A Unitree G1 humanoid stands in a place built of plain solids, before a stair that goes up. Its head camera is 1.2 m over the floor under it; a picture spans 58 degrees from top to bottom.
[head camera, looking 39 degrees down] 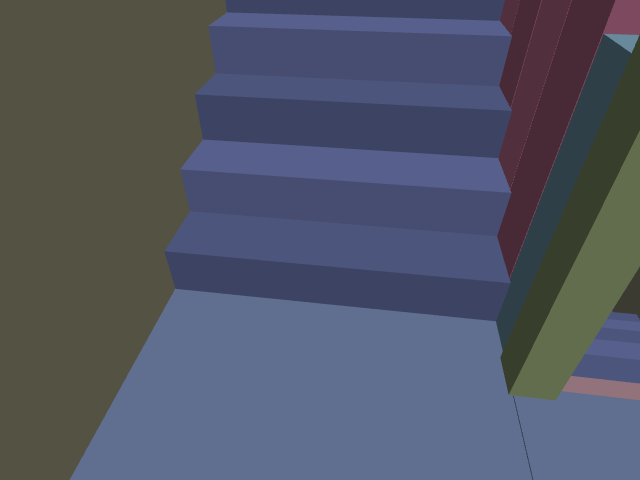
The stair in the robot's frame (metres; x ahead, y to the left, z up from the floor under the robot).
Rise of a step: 0.19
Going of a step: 0.25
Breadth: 1.20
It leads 8 degrees to the right of straight ahead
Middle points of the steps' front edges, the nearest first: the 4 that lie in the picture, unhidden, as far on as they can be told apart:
1.10 -0.03 0.19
1.35 -0.07 0.38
1.60 -0.10 0.58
1.85 -0.14 0.77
